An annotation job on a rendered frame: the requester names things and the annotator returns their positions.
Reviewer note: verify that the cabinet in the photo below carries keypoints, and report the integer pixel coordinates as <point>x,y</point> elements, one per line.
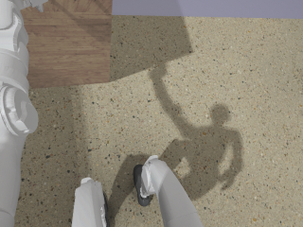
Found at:
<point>69,43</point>

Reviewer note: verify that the robot left hand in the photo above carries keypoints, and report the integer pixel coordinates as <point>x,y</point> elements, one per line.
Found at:
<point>38,4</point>

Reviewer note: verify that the robot left upper arm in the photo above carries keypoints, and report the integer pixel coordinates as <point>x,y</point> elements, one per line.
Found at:
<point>18,118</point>

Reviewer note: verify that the left robot forearm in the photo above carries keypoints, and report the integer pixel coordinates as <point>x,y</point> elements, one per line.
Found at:
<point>14,56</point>

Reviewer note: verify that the robot right thigh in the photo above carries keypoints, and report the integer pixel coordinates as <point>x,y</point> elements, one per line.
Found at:
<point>177,210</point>

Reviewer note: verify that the robot right foot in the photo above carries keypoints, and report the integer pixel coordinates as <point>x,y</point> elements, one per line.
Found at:
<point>143,201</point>

